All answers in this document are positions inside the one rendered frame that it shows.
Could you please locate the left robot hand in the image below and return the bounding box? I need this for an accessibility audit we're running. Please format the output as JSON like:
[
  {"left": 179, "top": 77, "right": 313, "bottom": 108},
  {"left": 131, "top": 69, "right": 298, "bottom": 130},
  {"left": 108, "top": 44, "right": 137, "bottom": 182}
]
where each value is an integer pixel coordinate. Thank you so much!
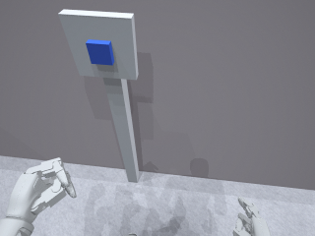
[{"left": 6, "top": 157, "right": 77, "bottom": 223}]

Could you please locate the panel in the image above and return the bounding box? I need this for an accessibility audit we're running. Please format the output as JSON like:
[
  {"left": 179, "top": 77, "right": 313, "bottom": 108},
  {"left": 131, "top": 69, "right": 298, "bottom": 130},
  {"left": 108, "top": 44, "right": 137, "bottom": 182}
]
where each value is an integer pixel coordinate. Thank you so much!
[{"left": 58, "top": 9, "right": 139, "bottom": 183}]

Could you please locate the right robot hand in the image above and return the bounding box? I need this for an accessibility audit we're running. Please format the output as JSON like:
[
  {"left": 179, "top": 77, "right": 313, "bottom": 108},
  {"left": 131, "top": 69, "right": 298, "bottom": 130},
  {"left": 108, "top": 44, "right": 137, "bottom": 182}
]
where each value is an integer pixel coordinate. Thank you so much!
[{"left": 233, "top": 196, "right": 272, "bottom": 236}]

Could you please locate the robot left forearm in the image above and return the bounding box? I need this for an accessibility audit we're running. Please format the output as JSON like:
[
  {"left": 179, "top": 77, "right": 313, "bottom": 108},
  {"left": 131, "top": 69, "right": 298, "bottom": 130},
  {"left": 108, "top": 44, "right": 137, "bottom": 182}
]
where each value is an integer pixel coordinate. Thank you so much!
[{"left": 0, "top": 216, "right": 34, "bottom": 236}]

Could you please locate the button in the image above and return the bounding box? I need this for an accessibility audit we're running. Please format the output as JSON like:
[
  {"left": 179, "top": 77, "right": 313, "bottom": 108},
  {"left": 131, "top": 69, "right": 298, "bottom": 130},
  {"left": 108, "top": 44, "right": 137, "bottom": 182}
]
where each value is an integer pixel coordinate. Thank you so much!
[{"left": 86, "top": 39, "right": 114, "bottom": 66}]

